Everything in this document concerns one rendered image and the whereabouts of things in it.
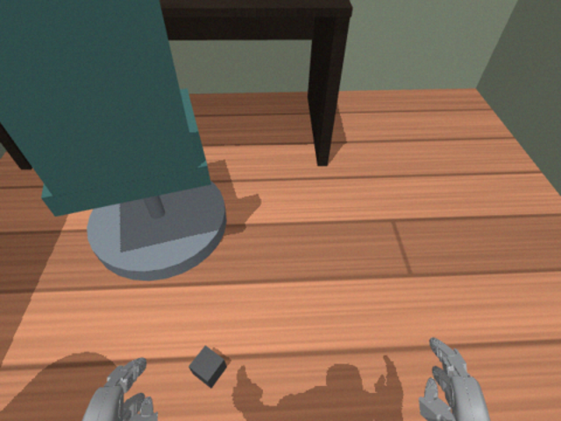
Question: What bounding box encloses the cube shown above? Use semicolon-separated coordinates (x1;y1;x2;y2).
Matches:
188;346;227;388

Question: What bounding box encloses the desk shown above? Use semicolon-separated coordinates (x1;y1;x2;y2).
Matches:
0;0;352;170

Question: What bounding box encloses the right robot hand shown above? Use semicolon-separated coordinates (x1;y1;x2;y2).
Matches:
419;337;490;421

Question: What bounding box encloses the office chair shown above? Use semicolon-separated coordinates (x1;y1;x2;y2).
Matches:
0;0;227;281

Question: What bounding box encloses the left robot hand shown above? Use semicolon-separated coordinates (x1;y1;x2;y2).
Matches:
82;358;158;421

